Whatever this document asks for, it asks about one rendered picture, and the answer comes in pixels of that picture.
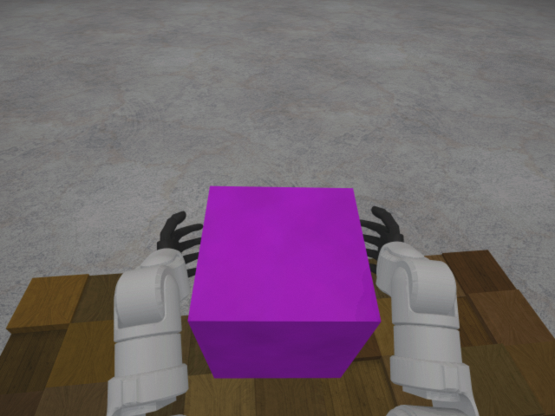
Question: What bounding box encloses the robot left forearm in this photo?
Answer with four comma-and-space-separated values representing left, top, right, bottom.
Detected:
107, 248, 191, 416

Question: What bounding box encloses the right robot hand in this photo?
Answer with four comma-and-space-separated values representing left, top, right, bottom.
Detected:
360, 206, 404, 274

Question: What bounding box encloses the carton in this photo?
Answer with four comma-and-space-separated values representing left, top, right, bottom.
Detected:
188, 186, 381, 379

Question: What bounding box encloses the left robot hand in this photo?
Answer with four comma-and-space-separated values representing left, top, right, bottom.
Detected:
157, 211, 203, 277

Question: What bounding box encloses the robot right forearm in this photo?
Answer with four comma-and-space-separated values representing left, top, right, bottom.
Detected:
375, 242, 479, 416

